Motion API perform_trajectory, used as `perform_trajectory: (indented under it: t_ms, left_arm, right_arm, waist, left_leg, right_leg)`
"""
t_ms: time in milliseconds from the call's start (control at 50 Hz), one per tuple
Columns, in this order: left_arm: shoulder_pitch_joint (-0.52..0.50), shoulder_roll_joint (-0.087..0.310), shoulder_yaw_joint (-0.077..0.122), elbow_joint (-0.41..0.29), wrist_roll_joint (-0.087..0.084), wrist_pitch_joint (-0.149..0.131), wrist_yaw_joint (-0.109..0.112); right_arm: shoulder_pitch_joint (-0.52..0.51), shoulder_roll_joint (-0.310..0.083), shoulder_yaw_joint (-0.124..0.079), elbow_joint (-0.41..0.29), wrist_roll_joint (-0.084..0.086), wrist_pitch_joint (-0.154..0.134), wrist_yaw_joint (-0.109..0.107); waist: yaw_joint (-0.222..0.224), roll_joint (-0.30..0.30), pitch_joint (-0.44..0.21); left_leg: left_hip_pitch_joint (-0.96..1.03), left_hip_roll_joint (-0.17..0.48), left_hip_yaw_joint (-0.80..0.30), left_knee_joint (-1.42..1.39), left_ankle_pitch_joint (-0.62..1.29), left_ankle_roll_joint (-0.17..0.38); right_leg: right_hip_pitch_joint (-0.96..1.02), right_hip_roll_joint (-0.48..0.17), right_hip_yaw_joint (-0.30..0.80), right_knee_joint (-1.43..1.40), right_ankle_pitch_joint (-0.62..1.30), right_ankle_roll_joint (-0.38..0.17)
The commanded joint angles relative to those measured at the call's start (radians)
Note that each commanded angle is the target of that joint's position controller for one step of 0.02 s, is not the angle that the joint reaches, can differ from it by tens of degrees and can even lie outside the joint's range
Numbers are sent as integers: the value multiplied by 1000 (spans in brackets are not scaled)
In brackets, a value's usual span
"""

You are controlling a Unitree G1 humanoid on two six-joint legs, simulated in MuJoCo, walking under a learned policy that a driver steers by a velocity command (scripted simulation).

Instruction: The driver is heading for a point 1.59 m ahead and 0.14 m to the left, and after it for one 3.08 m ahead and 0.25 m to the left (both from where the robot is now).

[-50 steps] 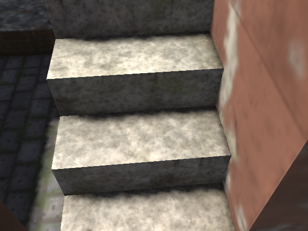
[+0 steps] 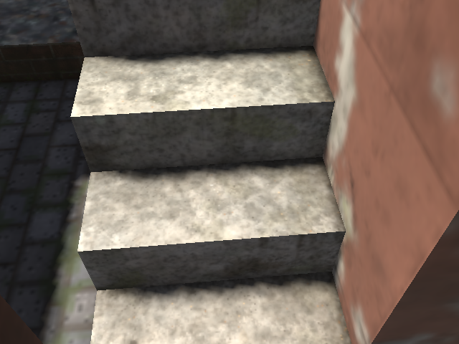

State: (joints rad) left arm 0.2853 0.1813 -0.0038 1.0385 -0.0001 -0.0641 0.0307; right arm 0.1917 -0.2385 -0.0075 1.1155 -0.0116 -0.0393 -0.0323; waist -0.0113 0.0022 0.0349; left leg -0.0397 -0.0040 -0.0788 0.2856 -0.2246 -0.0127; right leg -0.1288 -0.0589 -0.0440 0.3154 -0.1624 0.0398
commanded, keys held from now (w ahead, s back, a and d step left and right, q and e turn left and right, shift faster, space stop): w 0.50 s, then no key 0.50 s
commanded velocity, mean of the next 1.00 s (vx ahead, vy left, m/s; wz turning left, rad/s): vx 0.16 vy -0.01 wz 0.00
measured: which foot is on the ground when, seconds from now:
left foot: down 0.00-1.00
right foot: down 0.00-1.00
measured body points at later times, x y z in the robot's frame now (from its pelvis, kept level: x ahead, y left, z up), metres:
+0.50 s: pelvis +0.00 +0.00 +0.00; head +0.01 +0.00 +0.45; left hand +0.03 +0.23 -0.15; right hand +0.04 -0.26 -0.15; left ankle -0.04 +0.13 -0.75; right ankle +0.00 -0.14 -0.75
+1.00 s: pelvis +0.02 +0.00 +0.00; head +0.03 +0.01 +0.45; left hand +0.08 +0.25 -0.15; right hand +0.08 -0.27 -0.14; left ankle -0.04 +0.13 -0.75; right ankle +0.00 -0.14 -0.75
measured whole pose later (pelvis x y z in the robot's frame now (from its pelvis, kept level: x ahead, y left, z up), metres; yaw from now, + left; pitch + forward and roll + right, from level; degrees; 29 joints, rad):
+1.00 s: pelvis +0.02 +0.00 +0.00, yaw +0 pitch -1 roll +0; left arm 0.22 0.21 -0.02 1.00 0.00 -0.06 0.04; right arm 0.16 -0.26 -0.02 1.09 0.00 -0.04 -0.03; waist 0.00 0.00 0.04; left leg -0.03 -0.01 -0.09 0.30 -0.25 -0.01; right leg -0.11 -0.05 -0.02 0.32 -0.19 0.04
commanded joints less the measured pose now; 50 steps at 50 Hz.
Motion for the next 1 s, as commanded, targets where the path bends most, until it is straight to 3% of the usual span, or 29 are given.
perform_trajectory:
  t_ms: [20,500,520,540,560,580,600,620,640,660,680,700,900,1000]
  left_arm:
    - [52,91,16,-23,0,-7,2]
    - [50,93,16,-22,-1,-7,2]
    - [-6,254,63,-48,1,-12,10]
    - [-37,236,65,-55,1,-13,19]
    - [-28,183,54,-45,4,-17,26]
    - [-12,111,36,-28,11,-23,35]
    - [-3,86,25,-18,17,-32,36]
    - [34,97,23,0,26,-39,32]
    - [37,11,-9,-12,8,-39,22]
    - [19,55,-4,-17,3,-41,19]
    - [8,109,6,-29,0,-40,17]
    - [-7,139,9,-46,3,-39,12]
    - [-13,133,-1,-59,2,-16,10]
    - [-11,129,4,-51,-4,3,16]
  right_arm:
    - [22,-112,-17,-24,0,-7,-3]
    - [21,-113,-17,-25,0,-7,-2]
    - [4,-229,-58,-69,52,5,2]
    - [-41,-207,-55,-100,45,14,1]
    - [-31,-161,-48,-109,30,18,-2]
    - [-28,-123,-37,-113,20,26,-2]
    - [-19,-97,-29,-111,13,26,-1]
    - [15,-107,-29,-103,4,28,-2]
    - [15,-50,-9,-102,-23,6,-3]
    - [25,-79,-14,-94,-15,-6,-5]
    - [30,-119,-23,-89,-6,-11,-8]
    - [28,-145,-28,-84,6,-11,-8]
    - [-1,-144,-29,-59,8,0,0]
    - [-11,-140,-28,-56,8,-14,2]
  waist:
    - [0,-14,8]
    - [0,-13,8]
    - [17,18,-110]
    - [18,26,-17]
    - [18,15,39]
    - [24,0,71]
    - [27,-15,92]
    - [25,-15,75]
    - [10,-38,36]
    - [2,-34,2]
    - [-1,-28,-37]
    - [5,-37,-75]
    - [12,-3,-34]
    - [13,11,-14]
  left_leg:
    - [-79,78,-50,-46,197,47]
    - [-79,79,-50,-46,198,46]
    - [-101,-10,-14,-37,-207,72]
    - [-191,-4,-37,-53,-339,77]
    - [-236,-4,-46,-57,-347,82]
    - [-233,-4,-47,-38,-236,76]
    - [-220,-3,-44,-14,-9,65]
    - [-187,3,-40,0,193,49]
    - [-99,69,-51,-15,319,52]
    - [-52,71,-51,-4,385,45]
    - [-26,73,-48,8,407,40]
    - [-1,72,-45,21,394,40]
    - [-18,82,-57,1,358,37]
    - [-49,90,-70,-14,359,31]
  right_leg:
    - [47,-58,50,-30,155,-31]
    - [47,-58,49,-31,155,-31]
    - [71,32,14,14,-237,-32]
    - [-16,27,32,14,-330,-37]
    - [-58,25,43,16,-338,-45]
    - [-81,26,45,7,-260,-55]
    - [-85,20,52,0,-95,-53]
    - [-78,18,49,-2,29,-48]
    - [-24,-56,71,-20,225,-59]
    - [13,-55,67,-2,358,-57]
    - [53,-59,67,8,421,-57]
    - [73,-61,66,6,434,-52]
    - [65,-61,54,2,303,-39]
    - [75,-62,60,7,299,-41]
